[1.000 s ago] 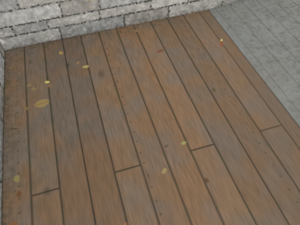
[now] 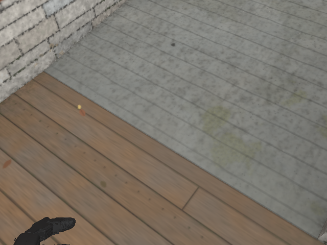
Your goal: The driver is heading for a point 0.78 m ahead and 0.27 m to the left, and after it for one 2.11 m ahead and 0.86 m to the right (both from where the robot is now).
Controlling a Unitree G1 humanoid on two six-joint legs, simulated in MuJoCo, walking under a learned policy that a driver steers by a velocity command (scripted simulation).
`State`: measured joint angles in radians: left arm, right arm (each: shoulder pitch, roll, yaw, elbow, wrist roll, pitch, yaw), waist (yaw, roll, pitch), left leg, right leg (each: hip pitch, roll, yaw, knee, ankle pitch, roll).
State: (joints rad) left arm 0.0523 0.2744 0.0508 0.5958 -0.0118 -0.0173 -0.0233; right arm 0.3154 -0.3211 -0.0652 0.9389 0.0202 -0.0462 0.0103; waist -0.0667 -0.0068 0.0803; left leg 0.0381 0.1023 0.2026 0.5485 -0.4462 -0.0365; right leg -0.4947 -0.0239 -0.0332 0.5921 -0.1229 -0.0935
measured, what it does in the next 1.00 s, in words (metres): walks ahead, turning left: left foot, then right foot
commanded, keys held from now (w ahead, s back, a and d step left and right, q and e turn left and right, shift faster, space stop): w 0.08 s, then w+q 0.92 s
